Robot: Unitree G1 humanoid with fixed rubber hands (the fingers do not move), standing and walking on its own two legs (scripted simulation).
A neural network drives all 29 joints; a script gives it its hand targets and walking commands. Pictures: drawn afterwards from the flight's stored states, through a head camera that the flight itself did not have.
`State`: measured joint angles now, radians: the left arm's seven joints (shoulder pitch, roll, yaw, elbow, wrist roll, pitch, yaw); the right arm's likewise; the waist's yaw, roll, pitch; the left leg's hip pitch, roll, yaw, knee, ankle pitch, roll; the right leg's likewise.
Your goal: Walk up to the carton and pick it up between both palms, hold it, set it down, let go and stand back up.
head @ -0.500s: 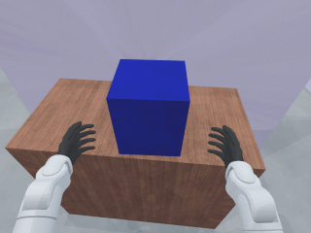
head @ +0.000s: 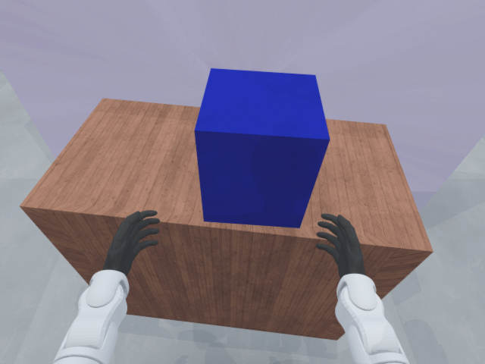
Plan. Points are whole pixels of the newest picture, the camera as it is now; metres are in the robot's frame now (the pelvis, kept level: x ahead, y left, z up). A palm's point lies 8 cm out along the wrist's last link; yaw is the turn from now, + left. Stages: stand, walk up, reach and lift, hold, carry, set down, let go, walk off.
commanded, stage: let go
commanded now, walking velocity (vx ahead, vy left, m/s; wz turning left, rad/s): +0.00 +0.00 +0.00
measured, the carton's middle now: (257, 151) +0.52 -0.01 +0.06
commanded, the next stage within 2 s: stand in 0.52 s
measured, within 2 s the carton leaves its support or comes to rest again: neither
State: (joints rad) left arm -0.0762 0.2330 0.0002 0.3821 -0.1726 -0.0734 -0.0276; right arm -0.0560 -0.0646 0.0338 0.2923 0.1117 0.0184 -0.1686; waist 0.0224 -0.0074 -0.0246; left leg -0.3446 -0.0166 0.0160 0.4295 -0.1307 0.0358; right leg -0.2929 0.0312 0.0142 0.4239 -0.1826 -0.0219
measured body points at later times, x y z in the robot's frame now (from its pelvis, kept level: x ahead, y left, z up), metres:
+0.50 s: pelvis +0.07 +0.01 +0.00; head +0.12 +0.00 +0.45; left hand +0.21 +0.22 -0.11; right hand +0.21 -0.23 -0.11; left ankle +0.06 +0.09 -0.74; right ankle +0.03 -0.12 -0.74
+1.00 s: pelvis +0.06 -0.03 -0.01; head +0.04 -0.06 +0.44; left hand +0.09 +0.21 -0.13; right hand +0.08 -0.28 -0.16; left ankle +0.06 +0.09 -0.74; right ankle +0.03 -0.12 -0.74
